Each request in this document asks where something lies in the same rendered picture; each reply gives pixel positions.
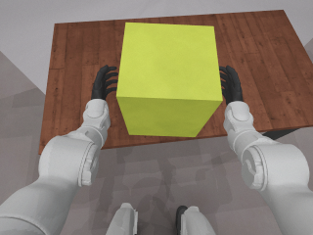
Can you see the right robot hand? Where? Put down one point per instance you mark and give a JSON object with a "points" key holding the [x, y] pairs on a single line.
{"points": [[232, 91]]}

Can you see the right robot shin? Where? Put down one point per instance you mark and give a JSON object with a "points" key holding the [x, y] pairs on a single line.
{"points": [[191, 209]]}

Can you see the robot left upper arm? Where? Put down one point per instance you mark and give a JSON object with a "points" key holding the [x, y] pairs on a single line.
{"points": [[42, 207]]}

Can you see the table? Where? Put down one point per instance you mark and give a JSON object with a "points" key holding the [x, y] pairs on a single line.
{"points": [[275, 72]]}

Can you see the left robot forearm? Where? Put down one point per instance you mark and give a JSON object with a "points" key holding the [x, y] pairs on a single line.
{"points": [[96, 122]]}

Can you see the carton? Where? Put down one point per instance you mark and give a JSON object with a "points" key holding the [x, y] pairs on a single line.
{"points": [[169, 80]]}

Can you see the robot right upper arm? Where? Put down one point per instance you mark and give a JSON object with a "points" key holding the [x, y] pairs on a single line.
{"points": [[279, 173]]}

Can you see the left robot hand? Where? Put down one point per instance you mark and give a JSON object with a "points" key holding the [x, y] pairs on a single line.
{"points": [[99, 90]]}

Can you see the right robot forearm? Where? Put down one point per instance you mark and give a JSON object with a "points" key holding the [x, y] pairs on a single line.
{"points": [[241, 134]]}

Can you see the robot right thigh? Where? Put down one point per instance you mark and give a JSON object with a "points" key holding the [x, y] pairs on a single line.
{"points": [[195, 223]]}

